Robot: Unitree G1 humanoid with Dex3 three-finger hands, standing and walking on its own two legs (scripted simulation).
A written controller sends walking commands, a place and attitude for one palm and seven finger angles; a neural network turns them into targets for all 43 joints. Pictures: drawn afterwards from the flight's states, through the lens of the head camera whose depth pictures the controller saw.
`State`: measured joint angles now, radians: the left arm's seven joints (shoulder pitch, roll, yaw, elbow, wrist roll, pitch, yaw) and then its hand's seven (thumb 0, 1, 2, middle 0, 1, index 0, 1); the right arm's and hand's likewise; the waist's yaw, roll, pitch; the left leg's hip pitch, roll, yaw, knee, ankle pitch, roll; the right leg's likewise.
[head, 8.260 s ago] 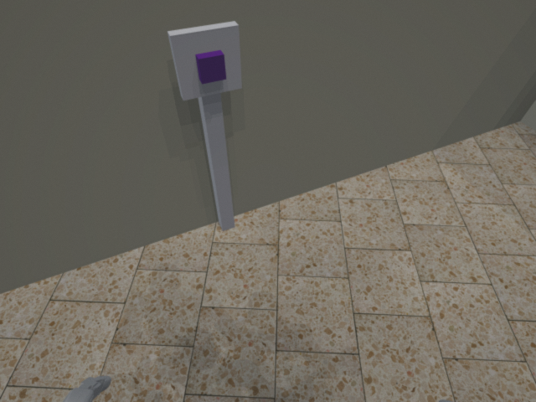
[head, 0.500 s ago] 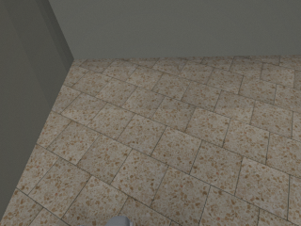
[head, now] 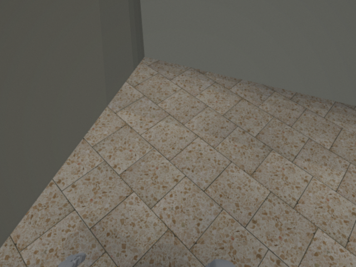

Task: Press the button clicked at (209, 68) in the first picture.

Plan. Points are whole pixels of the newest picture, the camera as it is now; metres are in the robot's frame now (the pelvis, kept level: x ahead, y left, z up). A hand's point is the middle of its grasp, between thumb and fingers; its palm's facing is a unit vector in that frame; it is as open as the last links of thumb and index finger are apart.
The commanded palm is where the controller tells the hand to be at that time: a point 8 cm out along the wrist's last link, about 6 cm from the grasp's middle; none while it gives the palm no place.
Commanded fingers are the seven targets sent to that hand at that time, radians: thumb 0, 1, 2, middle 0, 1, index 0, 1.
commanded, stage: turn to face it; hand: left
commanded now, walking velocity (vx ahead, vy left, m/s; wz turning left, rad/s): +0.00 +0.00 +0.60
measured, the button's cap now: out of the picture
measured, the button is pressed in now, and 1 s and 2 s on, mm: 0 0 0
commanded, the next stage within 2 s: none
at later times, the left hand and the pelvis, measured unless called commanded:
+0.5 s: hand out of the picture +0.01 +0.15 -0.14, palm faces +0.31 -0.90 -0.29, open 7.4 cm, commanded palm none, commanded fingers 0.00 0.90 0.90 -0.20 -0.30 -0.20 -0.30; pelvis -0.01 -0.06 +0.00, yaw +19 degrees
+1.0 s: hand out of the picture -0.08 +0.21 -0.16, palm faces +0.60 -0.76 -0.24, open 7.4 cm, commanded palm none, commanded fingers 0.00 0.90 0.90 -0.20 -0.30 -0.20 -0.30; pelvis -0.03 -0.02 +0.00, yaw +36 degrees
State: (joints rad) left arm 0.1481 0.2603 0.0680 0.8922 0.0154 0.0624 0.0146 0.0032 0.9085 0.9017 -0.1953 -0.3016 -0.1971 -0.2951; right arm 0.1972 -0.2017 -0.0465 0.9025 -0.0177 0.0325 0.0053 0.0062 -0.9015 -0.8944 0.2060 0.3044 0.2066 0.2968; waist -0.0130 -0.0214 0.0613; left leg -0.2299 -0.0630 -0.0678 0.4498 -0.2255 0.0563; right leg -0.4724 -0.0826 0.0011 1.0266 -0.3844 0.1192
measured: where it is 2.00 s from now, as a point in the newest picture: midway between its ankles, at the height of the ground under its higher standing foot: outside the picture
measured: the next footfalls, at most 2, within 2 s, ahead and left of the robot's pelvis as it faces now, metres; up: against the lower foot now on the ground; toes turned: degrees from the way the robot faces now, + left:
right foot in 0.20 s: +0.05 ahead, -0.15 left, +0.00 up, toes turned +6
left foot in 0.70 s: -0.03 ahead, +0.08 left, +0.00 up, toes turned +32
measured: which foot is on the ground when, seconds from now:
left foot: down 0.00-0.20, up 0.22-0.68, down 0.70-1.00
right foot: up 0.00-0.18, down 0.20-0.70, up 0.72-1.00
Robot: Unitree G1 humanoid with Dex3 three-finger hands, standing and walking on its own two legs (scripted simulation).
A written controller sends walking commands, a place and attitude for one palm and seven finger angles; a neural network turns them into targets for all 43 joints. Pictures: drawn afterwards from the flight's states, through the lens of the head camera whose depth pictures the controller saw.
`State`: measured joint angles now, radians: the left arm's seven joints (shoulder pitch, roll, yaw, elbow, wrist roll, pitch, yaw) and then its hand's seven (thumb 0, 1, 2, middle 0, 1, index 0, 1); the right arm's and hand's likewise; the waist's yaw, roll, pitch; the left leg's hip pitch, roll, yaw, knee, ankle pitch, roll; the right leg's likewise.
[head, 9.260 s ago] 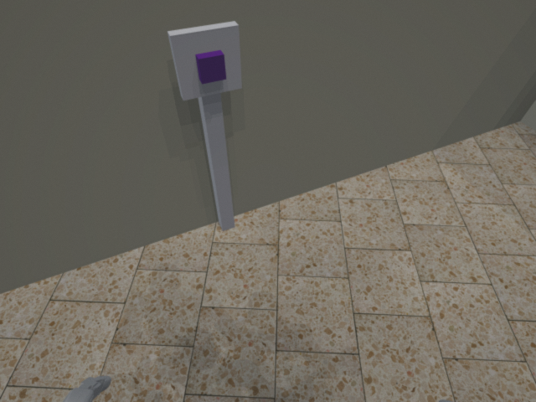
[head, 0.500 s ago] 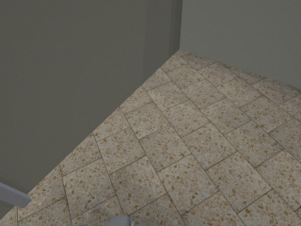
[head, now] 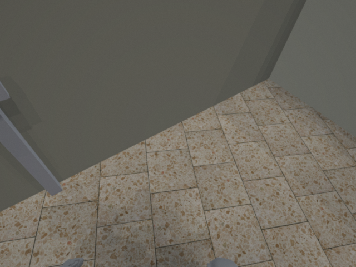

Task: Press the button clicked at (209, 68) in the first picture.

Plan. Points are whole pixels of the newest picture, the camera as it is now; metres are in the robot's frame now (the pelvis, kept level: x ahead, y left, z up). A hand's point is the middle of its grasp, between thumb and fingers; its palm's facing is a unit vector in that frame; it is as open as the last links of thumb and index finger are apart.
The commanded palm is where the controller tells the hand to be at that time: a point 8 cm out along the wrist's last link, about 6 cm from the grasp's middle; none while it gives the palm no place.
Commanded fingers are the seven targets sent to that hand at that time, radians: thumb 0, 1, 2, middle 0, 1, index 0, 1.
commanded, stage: turn to face it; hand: left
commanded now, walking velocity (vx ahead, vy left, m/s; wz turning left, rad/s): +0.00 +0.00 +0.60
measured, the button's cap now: out of the picture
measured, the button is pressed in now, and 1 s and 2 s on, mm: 0 0 0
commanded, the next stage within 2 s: take the last steps up to it in 1.08 s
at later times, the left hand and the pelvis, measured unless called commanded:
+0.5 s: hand out of the picture +0.01 +0.16 -0.14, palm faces +0.31 -0.91 -0.29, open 7.4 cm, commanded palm none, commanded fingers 0.00 0.90 0.90 -0.20 -0.30 -0.20 -0.30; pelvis -0.03 -0.06 +0.00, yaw +19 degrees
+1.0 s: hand out of the picture -0.14 +0.20 -0.17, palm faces +0.56 -0.79 -0.24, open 7.4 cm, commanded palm none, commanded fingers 0.00 0.90 0.90 -0.20 -0.30 -0.20 -0.30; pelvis -0.07 -0.01 +0.00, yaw +32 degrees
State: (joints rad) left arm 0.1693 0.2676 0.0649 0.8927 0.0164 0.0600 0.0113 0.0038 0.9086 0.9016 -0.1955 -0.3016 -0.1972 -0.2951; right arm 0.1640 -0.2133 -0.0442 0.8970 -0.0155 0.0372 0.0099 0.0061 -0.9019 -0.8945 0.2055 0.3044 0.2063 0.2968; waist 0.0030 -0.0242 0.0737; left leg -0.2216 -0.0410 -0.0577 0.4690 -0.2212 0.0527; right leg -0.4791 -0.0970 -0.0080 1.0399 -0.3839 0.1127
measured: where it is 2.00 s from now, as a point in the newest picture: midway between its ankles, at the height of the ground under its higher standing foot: outside the picture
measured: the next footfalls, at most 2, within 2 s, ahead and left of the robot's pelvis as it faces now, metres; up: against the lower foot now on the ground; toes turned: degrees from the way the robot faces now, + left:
right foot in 0.22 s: +0.06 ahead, -0.15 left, +0.00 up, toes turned +7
left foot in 0.70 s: -0.07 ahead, +0.09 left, +0.00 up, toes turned +31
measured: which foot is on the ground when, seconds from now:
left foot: down 0.00-0.22, up 0.24-0.68, down 0.70-1.00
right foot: up 0.00-0.20, down 0.22-0.70, up 0.72-1.00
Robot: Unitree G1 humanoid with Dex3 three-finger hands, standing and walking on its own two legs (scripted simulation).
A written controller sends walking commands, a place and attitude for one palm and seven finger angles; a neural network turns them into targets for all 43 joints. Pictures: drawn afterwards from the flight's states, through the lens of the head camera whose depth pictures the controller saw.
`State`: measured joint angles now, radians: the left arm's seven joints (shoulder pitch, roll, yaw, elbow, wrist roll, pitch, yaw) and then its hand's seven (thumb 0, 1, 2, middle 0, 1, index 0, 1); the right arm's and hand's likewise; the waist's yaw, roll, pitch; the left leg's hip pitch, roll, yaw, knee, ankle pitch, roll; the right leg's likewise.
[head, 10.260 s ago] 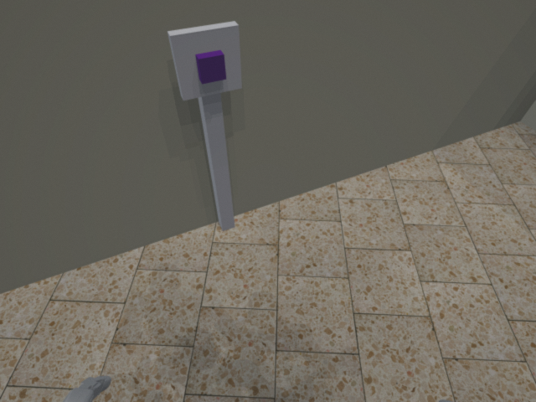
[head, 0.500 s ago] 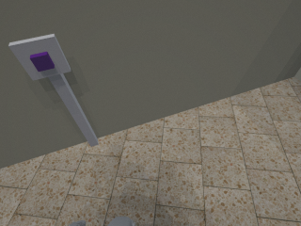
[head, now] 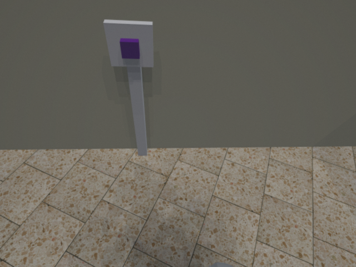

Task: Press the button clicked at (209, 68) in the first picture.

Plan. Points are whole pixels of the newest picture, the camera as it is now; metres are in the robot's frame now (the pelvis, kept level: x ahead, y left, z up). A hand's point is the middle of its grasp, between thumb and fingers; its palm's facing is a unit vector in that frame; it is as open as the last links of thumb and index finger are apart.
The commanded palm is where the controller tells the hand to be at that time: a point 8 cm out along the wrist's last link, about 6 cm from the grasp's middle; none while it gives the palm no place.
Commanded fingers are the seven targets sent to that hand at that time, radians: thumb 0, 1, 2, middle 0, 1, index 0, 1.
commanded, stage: turn to face it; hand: left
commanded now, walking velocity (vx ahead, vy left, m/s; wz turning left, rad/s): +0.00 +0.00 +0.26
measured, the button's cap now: (130, 48) +0.86 +0.26 +0.03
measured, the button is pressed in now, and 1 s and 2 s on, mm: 0 0 0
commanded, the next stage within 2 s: take the last steps up to it in 0.08 s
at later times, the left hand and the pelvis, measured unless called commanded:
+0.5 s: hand out of the picture -0.03 +0.12 -0.15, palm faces +0.18 -0.95 -0.25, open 7.3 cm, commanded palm none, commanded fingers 0.00 0.90 0.90 -0.20 -0.30 -0.20 -0.30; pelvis +0.00 -0.06 +0.01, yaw +7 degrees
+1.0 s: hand out of the picture +0.07 +0.19 -0.18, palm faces +0.17 -0.97 -0.14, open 7.4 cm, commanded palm none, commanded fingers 0.00 0.90 0.90 -0.20 -0.30 -0.20 -0.30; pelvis +0.12 +0.03 +0.00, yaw +6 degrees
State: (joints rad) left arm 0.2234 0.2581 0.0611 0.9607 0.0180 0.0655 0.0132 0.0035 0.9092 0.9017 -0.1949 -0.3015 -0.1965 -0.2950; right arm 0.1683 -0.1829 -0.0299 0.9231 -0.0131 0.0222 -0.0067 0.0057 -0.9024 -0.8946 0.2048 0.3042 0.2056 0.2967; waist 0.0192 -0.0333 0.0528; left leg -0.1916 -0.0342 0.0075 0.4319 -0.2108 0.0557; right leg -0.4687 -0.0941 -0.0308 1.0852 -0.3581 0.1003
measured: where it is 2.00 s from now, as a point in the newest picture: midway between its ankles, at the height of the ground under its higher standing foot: (177, 241)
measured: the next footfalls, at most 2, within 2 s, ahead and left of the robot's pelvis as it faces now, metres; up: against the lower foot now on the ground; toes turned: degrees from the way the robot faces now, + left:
right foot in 0.24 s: +0.03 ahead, -0.14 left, +0.00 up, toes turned +0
left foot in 0.80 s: +0.13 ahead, +0.12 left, +0.00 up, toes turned +15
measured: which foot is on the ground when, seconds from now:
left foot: down 0.00-0.24, up 0.26-0.78, down 0.80-1.00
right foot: up 0.00-0.22, down 0.24-0.80, up 0.82-1.00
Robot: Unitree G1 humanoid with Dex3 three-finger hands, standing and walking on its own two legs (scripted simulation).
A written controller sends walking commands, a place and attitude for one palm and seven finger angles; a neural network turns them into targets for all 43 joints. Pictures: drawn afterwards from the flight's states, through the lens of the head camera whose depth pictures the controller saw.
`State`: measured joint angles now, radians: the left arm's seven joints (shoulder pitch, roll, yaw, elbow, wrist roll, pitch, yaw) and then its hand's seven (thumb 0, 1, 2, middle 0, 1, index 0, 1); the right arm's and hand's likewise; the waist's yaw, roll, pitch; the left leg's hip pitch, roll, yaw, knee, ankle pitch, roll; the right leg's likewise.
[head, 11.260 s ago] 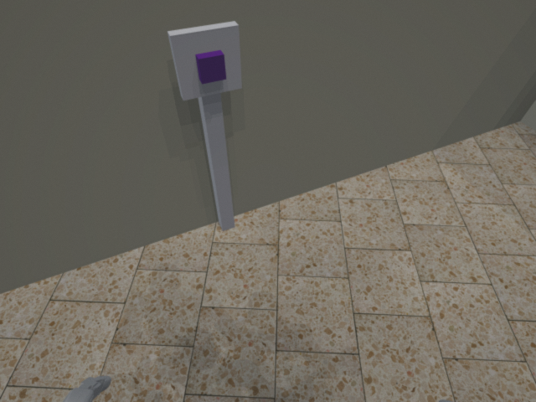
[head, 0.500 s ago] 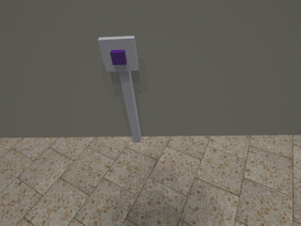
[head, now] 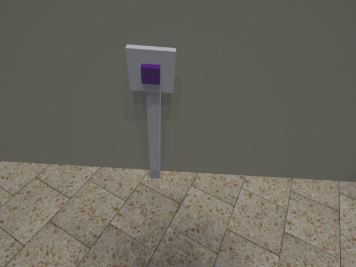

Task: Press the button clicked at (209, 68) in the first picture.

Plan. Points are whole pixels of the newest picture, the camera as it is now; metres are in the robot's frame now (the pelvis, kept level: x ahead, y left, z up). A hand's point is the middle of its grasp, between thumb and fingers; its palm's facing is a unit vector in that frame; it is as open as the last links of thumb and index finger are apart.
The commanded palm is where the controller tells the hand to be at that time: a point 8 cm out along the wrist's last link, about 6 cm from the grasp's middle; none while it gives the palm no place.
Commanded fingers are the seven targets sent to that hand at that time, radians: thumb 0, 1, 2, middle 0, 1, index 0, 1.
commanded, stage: take the last steps up to it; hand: left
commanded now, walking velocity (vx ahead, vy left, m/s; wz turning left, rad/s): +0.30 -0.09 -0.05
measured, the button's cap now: (150, 73) +0.76 +0.16 +0.03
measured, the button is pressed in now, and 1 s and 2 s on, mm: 0 0 0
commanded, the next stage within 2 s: come to a stop and stand still in 0.56 s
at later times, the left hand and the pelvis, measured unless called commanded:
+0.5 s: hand (145, 235) +0.25 +0.10 -0.17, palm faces +0.02 -0.97 -0.23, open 7.2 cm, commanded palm none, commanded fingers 0.00 0.90 0.90 -0.20 -0.30 -0.20 -0.30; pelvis +0.17 -0.08 -0.01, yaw +0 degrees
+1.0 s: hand (143, 250) +0.21 +0.10 -0.19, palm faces +0.05 -0.99 -0.13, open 7.4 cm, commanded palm none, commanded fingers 0.00 0.90 0.90 -0.20 -0.30 -0.20 -0.30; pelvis +0.24 -0.05 -0.01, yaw -1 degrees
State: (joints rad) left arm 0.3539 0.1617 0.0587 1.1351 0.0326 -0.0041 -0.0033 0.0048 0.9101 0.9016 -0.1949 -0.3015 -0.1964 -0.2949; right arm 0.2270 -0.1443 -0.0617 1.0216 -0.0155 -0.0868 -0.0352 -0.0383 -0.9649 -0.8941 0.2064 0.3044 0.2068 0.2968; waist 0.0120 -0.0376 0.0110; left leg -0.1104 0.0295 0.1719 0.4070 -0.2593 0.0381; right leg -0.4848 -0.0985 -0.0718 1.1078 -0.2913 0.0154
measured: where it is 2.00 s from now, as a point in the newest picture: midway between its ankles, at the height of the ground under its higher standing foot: outside the picture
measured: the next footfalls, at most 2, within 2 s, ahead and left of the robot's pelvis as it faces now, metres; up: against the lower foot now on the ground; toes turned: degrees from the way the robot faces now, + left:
right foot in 0.32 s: +0.28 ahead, -0.18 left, +0.00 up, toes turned -9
left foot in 0.74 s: +0.25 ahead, +0.03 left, +0.00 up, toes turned +1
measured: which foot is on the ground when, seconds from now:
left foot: down 0.00-0.32, up 0.34-0.72, down 0.74-1.00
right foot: up 0.00-0.30, down 0.32-0.96, up 0.98-1.00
